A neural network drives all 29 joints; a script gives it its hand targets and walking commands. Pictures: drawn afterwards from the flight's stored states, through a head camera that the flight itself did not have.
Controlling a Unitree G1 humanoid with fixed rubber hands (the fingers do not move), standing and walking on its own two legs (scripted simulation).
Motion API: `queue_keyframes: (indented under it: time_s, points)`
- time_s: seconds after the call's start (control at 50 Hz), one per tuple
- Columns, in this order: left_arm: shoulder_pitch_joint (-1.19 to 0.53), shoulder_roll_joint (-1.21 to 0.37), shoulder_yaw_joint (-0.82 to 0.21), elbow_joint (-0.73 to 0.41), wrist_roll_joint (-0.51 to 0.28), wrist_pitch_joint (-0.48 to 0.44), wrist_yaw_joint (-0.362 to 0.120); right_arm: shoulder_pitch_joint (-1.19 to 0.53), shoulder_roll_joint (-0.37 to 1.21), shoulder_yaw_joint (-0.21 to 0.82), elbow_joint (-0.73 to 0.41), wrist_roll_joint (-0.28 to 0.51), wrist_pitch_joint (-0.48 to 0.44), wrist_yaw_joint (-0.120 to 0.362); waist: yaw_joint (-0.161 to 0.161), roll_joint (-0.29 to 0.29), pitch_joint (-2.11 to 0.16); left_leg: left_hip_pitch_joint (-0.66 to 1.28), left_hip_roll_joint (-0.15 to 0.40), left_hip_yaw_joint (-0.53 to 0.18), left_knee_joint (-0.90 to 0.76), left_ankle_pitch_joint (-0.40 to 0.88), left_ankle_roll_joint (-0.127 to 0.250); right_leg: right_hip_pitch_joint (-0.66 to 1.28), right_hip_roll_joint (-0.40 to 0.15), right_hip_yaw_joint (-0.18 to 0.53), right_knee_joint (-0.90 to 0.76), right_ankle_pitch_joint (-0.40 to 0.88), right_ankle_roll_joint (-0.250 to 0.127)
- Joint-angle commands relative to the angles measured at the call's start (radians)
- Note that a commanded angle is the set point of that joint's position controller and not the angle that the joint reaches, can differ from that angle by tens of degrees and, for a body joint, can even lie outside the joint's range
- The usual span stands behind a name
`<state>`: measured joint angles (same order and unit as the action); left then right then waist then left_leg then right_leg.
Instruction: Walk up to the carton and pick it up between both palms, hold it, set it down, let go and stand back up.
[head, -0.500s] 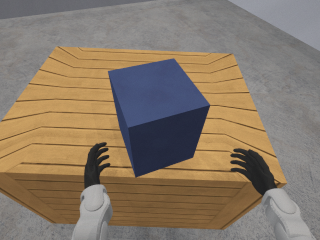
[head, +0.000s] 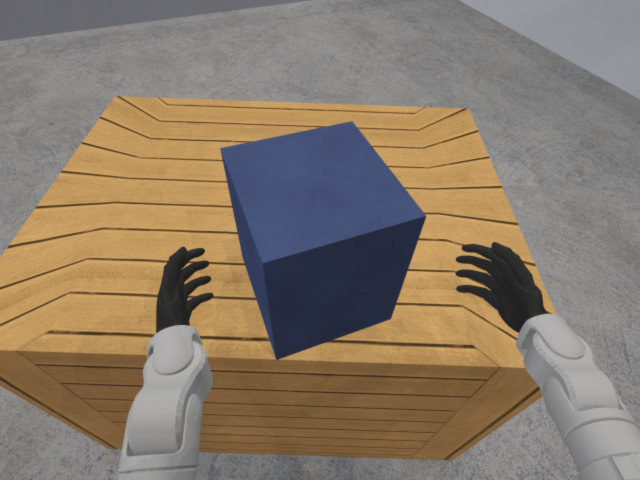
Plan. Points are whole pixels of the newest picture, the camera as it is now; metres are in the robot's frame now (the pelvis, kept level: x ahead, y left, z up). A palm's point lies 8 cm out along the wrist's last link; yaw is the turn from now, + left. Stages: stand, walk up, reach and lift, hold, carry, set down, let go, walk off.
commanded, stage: reach and lift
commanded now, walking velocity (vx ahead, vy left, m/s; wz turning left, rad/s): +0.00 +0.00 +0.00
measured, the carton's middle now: (313, 242) +0.43 +0.06 +0.02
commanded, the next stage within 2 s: none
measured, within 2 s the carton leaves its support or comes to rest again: neither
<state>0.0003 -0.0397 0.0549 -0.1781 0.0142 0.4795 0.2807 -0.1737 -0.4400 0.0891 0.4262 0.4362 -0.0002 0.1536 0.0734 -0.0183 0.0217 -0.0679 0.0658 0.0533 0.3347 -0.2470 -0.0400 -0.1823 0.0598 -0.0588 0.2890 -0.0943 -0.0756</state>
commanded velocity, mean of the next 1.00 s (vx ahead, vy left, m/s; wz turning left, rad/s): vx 0.00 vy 0.00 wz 0.00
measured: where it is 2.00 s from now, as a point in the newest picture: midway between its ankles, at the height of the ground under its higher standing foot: outside the picture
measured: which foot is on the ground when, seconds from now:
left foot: down 0.00-1.00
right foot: down 0.00-1.00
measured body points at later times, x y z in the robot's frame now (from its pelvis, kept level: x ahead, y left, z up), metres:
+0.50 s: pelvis -0.01 -0.01 +0.00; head +0.00 -0.02 +0.45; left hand +0.31 +0.22 +0.12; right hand +0.40 -0.18 +0.11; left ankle -0.04 +0.14 -0.75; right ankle +0.04 -0.08 -0.75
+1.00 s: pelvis +0.00 -0.02 +0.00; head +0.03 -0.03 +0.45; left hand +0.35 +0.23 +0.16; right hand +0.47 -0.15 +0.16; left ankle -0.04 +0.14 -0.75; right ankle +0.04 -0.08 -0.75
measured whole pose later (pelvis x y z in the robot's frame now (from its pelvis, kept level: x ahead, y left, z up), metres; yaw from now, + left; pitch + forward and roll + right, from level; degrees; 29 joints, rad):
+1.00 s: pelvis +0.00 -0.02 +0.00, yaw +3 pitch +6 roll +0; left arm -0.61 0.10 0.20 0.10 -0.11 0.77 0.24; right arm -0.84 -0.47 0.10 0.71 0.42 0.33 0.07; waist 0.15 0.02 -0.05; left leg -0.24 0.07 0.00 0.36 -0.23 -0.06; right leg -0.33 0.05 -0.11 0.32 -0.09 -0.09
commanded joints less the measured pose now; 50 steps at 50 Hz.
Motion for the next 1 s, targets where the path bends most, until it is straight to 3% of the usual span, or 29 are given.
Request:
queue_keyframes:
  time_s: [0.0, 0.14, 0.32, 0.62, 0.98]
  points:
    - [-0.282, 0.020, -0.006, -0.212, -0.008, 0.001, 0.002, -0.339, -0.213, -0.106, -0.166, 0.003, 0.005, -0.005, 0.003, -0.029, -0.268, -0.104, -0.045, -0.035, -0.035, 0.313, 0.023, 0.271, -0.028, 0.124, -0.002, 0.130, -0.040]
    - [-0.434, 0.059, 0.039, -0.164, -0.039, 0.107, 0.002, -0.501, -0.200, -0.098, -0.159, -0.004, 0.113, -0.026, 0.022, -0.053, -0.299, -0.167, -0.050, -0.027, -0.050, 0.217, 0.033, 0.290, -0.048, 0.143, 0.000, 0.067, -0.010]
    - [-0.602, 0.107, 0.094, -0.100, -0.054, 0.204, -0.012, -0.686, -0.195, -0.095, -0.084, -0.020, 0.200, -0.057, 0.031, -0.049, -0.357, -0.210, -0.057, -0.023, -0.041, 0.203, 0.023, 0.314, -0.051, 0.137, 0.021, 0.070, 0.016]
    - [-0.834, 0.192, 0.129, -0.011, -0.098, 0.231, -0.028, -0.956, -0.194, -0.090, -0.003, -0.031, 0.258, -0.071, 0.055, -0.048, -0.471, -0.285, -0.068, -0.020, -0.021, 0.211, 0.009, 0.349, -0.051, 0.123, 0.047, 0.096, 0.043]
    - [-1.025, 0.265, 0.155, 0.096, -0.127, 0.239, -0.040, -1.192, -0.220, -0.061, 0.124, -0.012, 0.289, -0.079, 0.073, -0.047, -0.582, -0.327, -0.074, -0.030, -0.007, 0.295, -0.012, 0.420, -0.039, 0.091, 0.086, 0.291, 0.062]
